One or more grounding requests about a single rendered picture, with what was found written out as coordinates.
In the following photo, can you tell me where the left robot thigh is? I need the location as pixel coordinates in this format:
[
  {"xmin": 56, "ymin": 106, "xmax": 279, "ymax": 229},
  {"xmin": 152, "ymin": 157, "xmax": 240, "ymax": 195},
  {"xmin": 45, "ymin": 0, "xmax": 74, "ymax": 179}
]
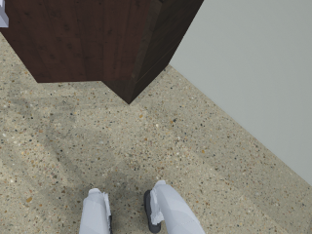
[{"xmin": 79, "ymin": 192, "xmax": 111, "ymax": 234}]

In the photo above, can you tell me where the cupboard door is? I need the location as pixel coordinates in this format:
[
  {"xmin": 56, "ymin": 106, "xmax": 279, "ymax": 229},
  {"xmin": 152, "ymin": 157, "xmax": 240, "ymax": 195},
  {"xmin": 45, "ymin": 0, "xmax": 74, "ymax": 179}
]
[{"xmin": 0, "ymin": 0, "xmax": 151, "ymax": 84}]

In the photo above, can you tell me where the right robot foot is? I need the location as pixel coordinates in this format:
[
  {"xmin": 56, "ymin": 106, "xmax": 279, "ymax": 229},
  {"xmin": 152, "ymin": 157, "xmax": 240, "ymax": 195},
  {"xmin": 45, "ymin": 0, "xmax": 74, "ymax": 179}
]
[{"xmin": 143, "ymin": 189, "xmax": 161, "ymax": 234}]

